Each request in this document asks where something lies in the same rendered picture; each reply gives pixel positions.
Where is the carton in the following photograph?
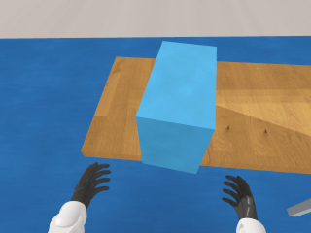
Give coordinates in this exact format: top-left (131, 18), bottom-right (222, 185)
top-left (136, 41), bottom-right (217, 174)

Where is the robot left hand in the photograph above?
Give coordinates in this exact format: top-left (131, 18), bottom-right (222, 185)
top-left (70, 162), bottom-right (111, 209)

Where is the left robot forearm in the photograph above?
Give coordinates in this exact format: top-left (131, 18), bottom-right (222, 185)
top-left (48, 201), bottom-right (87, 233)

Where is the robot right hand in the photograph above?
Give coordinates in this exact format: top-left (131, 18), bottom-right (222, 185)
top-left (222, 175), bottom-right (258, 221)

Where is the table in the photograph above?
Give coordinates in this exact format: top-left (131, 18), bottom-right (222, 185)
top-left (81, 56), bottom-right (311, 217)

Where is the right robot forearm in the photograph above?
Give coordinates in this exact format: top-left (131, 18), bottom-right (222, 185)
top-left (236, 217), bottom-right (266, 233)

